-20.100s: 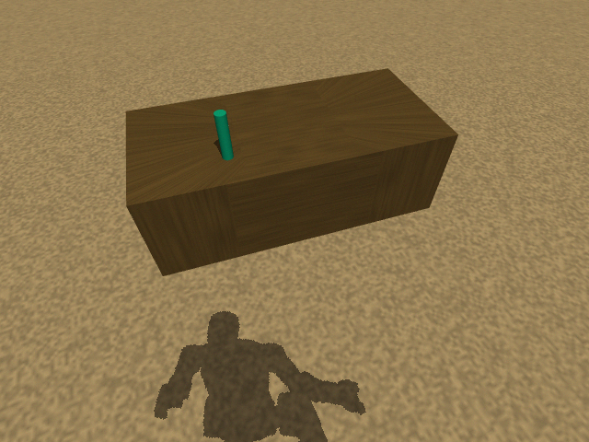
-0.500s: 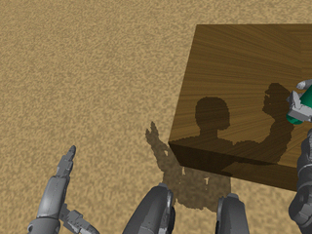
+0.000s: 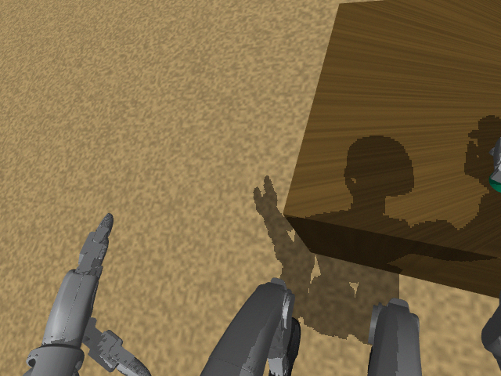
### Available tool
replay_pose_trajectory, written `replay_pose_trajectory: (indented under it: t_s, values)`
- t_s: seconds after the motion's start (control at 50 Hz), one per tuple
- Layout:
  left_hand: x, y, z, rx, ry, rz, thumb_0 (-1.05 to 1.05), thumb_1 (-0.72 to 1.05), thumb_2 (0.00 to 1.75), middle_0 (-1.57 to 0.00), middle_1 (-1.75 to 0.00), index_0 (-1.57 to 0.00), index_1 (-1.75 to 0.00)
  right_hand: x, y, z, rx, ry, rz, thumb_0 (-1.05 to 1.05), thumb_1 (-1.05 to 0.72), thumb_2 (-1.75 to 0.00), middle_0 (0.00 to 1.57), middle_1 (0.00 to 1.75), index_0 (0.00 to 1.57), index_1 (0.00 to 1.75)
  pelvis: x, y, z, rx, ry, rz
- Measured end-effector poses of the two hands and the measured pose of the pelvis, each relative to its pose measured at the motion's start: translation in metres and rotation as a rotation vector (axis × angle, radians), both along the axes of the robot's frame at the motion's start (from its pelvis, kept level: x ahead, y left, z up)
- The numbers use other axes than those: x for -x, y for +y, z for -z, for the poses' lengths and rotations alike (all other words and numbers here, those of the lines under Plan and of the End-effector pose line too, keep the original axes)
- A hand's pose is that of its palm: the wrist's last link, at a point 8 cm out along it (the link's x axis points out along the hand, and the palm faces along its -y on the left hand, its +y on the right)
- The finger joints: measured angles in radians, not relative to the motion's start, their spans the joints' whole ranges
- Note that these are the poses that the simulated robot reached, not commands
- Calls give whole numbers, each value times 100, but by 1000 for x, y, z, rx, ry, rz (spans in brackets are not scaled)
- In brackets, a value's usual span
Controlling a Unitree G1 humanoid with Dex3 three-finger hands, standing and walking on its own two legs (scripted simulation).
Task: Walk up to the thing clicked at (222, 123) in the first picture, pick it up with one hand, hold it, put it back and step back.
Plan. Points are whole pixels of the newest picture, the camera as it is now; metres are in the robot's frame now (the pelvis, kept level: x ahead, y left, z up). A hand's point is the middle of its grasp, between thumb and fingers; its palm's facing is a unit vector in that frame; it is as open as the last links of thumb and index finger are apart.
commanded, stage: lower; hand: right
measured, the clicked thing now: out of the picture +0.48 -0.28 -0.04
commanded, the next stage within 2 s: loosen in 0.68 s
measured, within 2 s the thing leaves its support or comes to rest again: rests again in 0.50 s
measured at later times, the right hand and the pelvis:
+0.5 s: hand out of the picture +0.48 -0.26 -0.09, palm faces +0.32 +0.95 +0.02, open 5.3 cm; pelvis -0.01 +0.00 -0.02, yaw +1 degrees
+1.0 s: hand out of the picture +0.48 -0.26 -0.10, palm faces +0.31 +0.95 +0.02, open 5.9 cm; pelvis -0.02 +0.00 -0.04, yaw +1 degrees
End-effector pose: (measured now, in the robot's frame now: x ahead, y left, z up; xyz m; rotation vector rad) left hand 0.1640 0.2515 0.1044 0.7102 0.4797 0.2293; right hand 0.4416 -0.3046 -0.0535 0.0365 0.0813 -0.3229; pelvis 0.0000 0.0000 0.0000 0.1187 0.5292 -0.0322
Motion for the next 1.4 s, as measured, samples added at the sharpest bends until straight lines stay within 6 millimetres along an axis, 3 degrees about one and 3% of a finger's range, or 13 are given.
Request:
replay_pose_trajectory:
  t_s: [0.58,0.86,1.0,1.1,1.24,1.4]
  values:
    - [14,0,-7,-88,-51,43,-1,-55,7,-7,-6,-6,-6,-3,5,38,-1,13,3,-1,-17,-112,100,115,101,114,16,3,27,-5,17,-15]
    - [14,-3,-9,-119,-82,83,0,-55,7,-7,-6,-6,-6,-5,1,40,9,-20,-4,-1,-17,-110,101,113,101,113,20,1,39,-6,18,-15]
    - [20,-1,-11,-131,-84,77,0,-54,6,-8,-6,-7,-6,-5,1,43,9,-10,-7,-1,-15,-85,103,97,103,97,24,2,42,-3,20,-16]
    - [22,0,-8,-131,-73,66,0,-54,6,-8,-6,-7,-6,-6,3,50,5,10,-6,-1,-3,-59,97,78,97,78,24,2,44,-3,24,-21]
    - [20,-1,-11,-147,-70,68,0,-55,7,-8,-6,-7,-6,-8,1,52,3,0,3,0,19,-34,77,53,77,53,22,3,44,-6,27,-24]
    - [17,0,-12,-145,-77,56,0,-55,7,-8,-6,-6,-7,-9,1,49,1,5,-9,-1,37,-16,44,28,44,28,17,0,41,-9,29,-21]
